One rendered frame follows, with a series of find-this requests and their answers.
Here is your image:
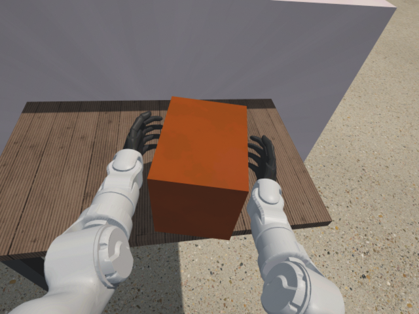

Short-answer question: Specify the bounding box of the carton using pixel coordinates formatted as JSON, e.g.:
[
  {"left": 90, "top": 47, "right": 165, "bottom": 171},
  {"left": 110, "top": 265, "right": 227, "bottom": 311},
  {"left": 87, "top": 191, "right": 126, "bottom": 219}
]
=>
[{"left": 147, "top": 96, "right": 249, "bottom": 240}]

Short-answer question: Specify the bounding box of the left robot forearm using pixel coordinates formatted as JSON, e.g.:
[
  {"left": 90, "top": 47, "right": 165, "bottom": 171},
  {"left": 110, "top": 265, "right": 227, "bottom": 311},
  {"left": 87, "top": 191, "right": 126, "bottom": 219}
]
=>
[{"left": 44, "top": 149, "right": 143, "bottom": 283}]

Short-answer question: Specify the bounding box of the right robot hand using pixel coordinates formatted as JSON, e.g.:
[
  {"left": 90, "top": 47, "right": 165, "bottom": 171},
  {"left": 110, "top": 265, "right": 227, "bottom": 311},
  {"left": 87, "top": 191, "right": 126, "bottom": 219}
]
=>
[{"left": 247, "top": 135, "right": 276, "bottom": 181}]

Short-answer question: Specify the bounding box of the right robot forearm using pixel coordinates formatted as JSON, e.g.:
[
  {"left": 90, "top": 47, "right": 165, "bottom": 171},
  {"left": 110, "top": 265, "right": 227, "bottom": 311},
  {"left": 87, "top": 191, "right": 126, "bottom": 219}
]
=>
[{"left": 247, "top": 179, "right": 326, "bottom": 281}]

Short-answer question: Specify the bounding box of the robot left upper arm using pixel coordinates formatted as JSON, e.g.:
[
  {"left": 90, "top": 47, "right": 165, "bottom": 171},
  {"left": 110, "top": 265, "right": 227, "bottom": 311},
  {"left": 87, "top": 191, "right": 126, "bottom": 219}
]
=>
[{"left": 8, "top": 224, "right": 134, "bottom": 314}]

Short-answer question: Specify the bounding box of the left robot hand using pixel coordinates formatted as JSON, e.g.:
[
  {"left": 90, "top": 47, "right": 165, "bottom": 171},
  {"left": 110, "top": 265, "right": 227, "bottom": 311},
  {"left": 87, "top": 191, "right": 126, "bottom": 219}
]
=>
[{"left": 123, "top": 111, "right": 163, "bottom": 155}]

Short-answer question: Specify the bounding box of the table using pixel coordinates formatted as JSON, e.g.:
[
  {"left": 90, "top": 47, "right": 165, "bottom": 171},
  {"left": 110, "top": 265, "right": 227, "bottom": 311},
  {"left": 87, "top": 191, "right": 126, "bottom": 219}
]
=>
[{"left": 0, "top": 99, "right": 333, "bottom": 292}]

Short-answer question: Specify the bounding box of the robot right upper arm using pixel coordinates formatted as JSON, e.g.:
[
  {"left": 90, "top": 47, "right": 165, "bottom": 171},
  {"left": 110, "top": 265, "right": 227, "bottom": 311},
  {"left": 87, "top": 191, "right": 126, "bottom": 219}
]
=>
[{"left": 261, "top": 261, "right": 345, "bottom": 314}]

